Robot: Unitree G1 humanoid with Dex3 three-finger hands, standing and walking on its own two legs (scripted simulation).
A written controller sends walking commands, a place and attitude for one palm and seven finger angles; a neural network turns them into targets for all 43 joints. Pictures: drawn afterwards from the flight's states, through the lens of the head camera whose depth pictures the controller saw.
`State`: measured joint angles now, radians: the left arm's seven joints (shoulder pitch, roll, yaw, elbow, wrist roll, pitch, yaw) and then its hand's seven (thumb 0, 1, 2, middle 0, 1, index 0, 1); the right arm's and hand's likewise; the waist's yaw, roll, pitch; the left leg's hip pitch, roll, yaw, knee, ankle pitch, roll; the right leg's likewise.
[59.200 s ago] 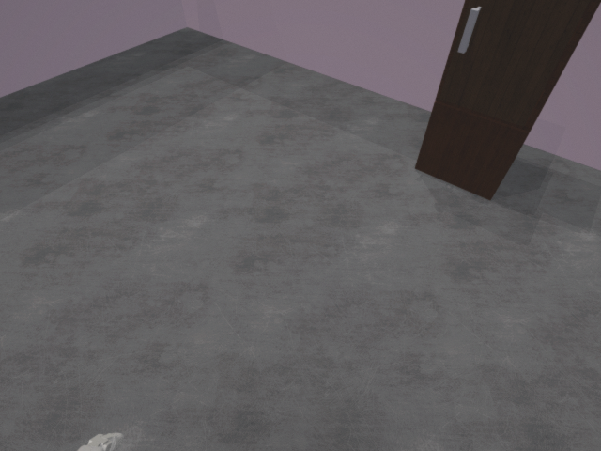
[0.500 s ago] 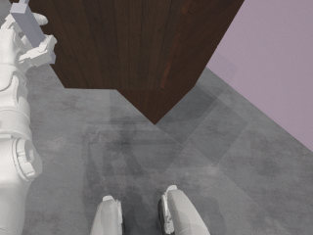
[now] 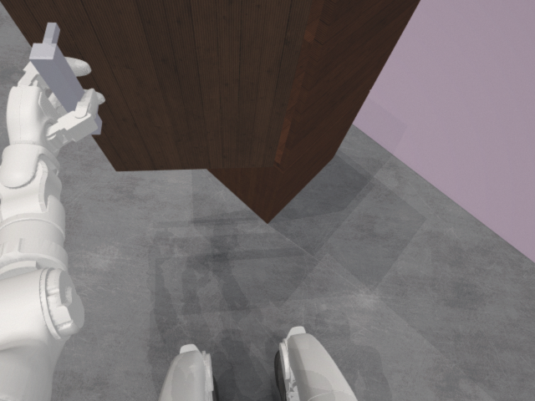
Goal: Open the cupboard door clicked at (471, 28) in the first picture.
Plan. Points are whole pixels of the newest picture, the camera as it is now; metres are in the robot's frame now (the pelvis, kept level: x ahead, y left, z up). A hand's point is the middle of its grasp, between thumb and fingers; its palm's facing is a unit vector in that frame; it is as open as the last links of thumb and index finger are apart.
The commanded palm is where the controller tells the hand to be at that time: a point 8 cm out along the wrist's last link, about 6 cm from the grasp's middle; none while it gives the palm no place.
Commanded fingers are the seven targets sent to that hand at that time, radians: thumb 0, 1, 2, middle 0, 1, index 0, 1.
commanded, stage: pull the door open along its arc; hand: left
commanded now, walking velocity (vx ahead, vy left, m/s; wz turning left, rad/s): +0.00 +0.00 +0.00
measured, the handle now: (74, 83) +0.57 +0.22 +0.06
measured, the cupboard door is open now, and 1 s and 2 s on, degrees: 48 97 98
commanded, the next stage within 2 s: open thumb and fingers to let go in 0.70 s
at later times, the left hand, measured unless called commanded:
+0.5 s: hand (141, 221) +0.35 +0.12 +0.06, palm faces +0.29 -0.96 +0.04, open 6.4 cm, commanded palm +0.29 +0.17 +0.05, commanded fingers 0.00 0.90 0.90 -0.40 -1.35 -0.40 -1.35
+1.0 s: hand (206, 261) +0.30 +0.05 +0.06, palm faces +0.42 -0.91 -0.03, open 6.9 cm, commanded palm +0.25 +0.10 +0.05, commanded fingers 0.00 0.13 0.57 -0.34 -1.27 -0.34 -1.27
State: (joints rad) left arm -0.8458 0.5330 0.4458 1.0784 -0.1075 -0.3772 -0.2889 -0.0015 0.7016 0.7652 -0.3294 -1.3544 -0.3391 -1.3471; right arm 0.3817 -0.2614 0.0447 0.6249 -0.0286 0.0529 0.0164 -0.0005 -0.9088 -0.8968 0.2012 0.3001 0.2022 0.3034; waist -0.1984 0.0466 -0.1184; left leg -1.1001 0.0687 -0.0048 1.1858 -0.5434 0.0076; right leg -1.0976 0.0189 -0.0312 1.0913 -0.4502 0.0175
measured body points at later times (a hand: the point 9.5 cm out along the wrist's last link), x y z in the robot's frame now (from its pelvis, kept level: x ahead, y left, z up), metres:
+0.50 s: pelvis +0.01 -0.02 +0.02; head +0.10 -0.02 +0.46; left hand +0.33 +0.17 +0.06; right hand +0.17 -0.24 -0.09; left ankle +0.00 +0.11 -0.64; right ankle +0.03 -0.14 -0.64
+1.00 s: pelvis +0.00 -0.06 +0.01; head +0.07 -0.07 +0.46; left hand +0.27 +0.10 +0.06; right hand +0.19 -0.27 -0.10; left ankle +0.00 +0.11 -0.64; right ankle +0.03 -0.14 -0.64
